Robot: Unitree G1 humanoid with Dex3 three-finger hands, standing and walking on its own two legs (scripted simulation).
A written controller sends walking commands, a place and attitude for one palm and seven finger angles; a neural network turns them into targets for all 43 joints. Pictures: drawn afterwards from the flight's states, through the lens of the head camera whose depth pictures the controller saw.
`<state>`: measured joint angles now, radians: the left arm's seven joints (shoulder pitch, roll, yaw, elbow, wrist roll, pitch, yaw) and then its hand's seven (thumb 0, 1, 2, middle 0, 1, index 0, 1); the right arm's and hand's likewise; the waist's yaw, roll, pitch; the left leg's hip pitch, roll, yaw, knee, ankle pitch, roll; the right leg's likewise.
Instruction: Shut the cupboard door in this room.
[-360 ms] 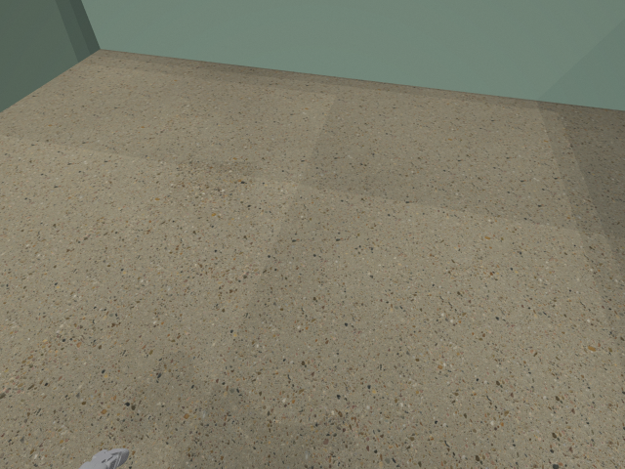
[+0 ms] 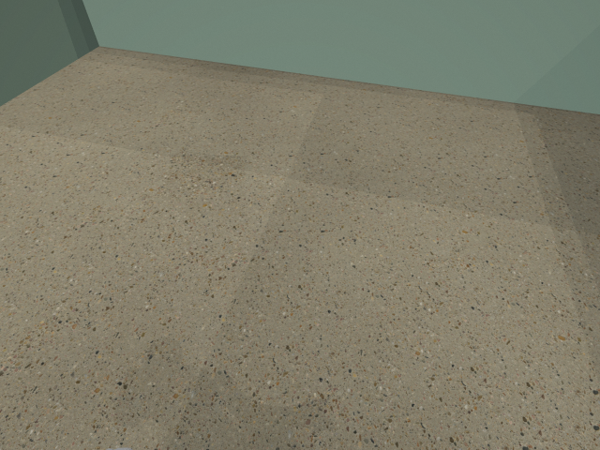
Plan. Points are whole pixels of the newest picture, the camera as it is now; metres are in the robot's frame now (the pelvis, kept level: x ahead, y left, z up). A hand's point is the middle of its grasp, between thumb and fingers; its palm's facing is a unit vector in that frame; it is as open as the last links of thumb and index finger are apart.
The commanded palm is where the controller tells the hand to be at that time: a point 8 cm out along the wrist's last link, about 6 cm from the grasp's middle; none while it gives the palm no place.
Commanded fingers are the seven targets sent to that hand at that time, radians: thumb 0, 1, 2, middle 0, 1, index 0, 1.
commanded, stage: stand and wait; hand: left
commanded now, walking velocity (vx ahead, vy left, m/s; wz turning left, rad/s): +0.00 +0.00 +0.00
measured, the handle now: out of the picture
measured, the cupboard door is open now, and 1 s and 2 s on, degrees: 85 85 85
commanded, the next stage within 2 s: turn or walk to find it in 0.54 s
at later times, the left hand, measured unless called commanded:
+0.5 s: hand out of the picture +0.06 +0.24 -0.15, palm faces -0.03 -0.94 -0.34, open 7.4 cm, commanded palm none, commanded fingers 0.00 0.90 0.90 -0.20 -0.30 -0.20 -0.30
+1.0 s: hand out of the picture +0.02 +0.22 -0.18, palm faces +0.09 -0.97 -0.24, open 7.4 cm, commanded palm none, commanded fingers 0.00 0.90 0.90 -0.20 -0.30 -0.20 -0.30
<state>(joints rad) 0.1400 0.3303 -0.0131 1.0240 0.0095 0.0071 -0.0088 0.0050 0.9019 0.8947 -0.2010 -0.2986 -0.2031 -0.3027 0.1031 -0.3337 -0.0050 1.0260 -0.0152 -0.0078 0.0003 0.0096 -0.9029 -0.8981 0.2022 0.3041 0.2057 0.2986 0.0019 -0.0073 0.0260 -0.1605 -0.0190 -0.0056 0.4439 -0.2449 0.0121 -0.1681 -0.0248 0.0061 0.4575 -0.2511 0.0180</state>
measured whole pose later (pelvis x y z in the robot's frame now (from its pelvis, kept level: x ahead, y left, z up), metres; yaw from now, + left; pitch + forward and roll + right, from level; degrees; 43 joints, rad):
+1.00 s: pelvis -0.03 +0.01 -0.01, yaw +6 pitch +0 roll +0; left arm 0.17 0.25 0.02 0.98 0.01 0.06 0.02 0.00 0.90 0.89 -0.20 -0.30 -0.20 -0.30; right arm 0.22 -0.19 -0.02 1.00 -0.02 0.03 0.00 0.01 -0.91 -0.90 0.20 0.30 0.20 0.30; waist -0.02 -0.03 0.07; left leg -0.32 -0.07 -0.10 0.57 -0.24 0.03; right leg -0.37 -0.03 -0.02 0.87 -0.49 0.04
